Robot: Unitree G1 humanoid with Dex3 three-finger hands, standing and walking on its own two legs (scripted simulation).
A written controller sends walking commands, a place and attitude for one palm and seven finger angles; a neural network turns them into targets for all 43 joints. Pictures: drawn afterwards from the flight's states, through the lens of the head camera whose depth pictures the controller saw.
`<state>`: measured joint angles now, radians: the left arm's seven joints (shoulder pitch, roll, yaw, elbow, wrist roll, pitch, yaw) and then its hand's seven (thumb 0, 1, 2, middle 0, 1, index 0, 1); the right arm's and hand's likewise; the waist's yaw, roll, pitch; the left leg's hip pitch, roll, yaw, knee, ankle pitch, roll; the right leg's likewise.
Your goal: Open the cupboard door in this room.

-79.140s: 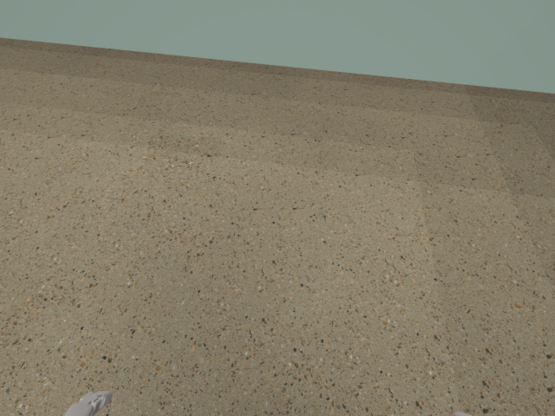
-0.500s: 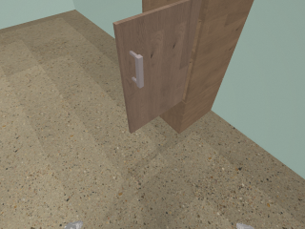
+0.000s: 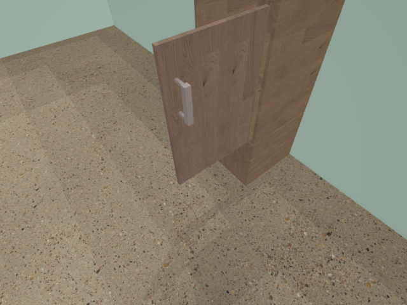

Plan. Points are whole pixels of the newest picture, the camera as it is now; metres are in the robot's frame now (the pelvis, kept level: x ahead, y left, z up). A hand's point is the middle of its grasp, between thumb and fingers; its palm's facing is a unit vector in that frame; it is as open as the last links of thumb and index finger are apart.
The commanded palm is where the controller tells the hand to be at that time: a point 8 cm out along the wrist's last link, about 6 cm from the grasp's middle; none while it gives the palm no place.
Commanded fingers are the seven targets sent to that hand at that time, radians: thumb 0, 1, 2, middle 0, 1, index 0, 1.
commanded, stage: let the arm hang, fingers relaxed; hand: left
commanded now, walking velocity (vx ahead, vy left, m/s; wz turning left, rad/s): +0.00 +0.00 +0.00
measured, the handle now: (183, 102) +0.63 +0.10 +0.04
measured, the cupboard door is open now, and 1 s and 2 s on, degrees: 90 90 90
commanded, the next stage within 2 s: look to check the result in 0.34 s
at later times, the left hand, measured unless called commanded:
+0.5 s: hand out of the picture +0.04 +0.18 -0.17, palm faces +0.02 -0.97 -0.23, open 7.4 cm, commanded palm none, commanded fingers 0.00 0.90 0.90 -0.20 -0.30 -0.20 -0.30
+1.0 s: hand out of the picture +0.07 +0.19 -0.16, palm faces +0.02 -0.96 -0.28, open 7.4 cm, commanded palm none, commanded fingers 0.00 0.90 0.90 -0.20 -0.30 -0.20 -0.30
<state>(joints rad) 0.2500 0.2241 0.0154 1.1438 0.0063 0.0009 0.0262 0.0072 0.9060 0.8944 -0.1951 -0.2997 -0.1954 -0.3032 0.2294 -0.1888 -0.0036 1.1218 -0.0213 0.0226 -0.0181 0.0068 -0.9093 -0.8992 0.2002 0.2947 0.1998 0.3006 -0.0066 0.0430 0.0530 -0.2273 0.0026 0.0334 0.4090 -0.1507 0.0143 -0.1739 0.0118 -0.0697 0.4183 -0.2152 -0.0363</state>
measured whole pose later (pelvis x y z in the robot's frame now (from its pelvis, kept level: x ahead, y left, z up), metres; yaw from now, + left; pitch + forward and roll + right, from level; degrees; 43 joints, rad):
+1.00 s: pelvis +0.03 -0.02 +0.00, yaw +0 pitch -2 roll +0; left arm 0.18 0.23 0.02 1.14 0.00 -0.03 0.02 0.01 0.90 0.89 -0.20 -0.30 -0.20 -0.30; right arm 0.15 -0.25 -0.01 1.14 -0.02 0.01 -0.03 0.01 -0.91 -0.90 0.20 0.29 0.20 0.30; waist -0.01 0.02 0.05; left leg -0.15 0.02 0.03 0.34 -0.16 -0.02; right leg -0.09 0.04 -0.07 0.33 -0.22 -0.06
